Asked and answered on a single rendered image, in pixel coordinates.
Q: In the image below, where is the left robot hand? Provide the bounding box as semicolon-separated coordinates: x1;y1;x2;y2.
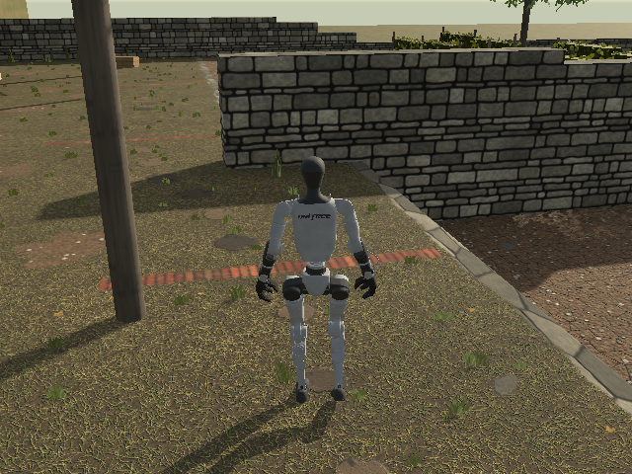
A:
256;279;278;302

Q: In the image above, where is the right robot hand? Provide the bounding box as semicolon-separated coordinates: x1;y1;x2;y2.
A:
355;276;377;299

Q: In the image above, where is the robot right shin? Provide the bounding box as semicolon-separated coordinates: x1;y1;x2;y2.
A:
331;321;345;389

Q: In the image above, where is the robot right upper arm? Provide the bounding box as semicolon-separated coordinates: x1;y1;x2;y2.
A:
335;198;363;253

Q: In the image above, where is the robot left upper arm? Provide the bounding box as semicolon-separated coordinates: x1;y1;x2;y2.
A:
267;199;293;256

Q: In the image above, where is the left robot forearm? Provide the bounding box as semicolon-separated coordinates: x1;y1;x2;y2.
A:
258;240;277;282

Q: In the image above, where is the robot left shin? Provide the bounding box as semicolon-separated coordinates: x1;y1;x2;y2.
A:
290;326;306;389

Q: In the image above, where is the right robot forearm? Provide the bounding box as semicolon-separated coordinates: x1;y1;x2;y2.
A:
354;237;374;279

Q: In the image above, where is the robot shin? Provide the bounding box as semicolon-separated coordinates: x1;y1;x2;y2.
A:
331;321;345;389
290;326;306;389

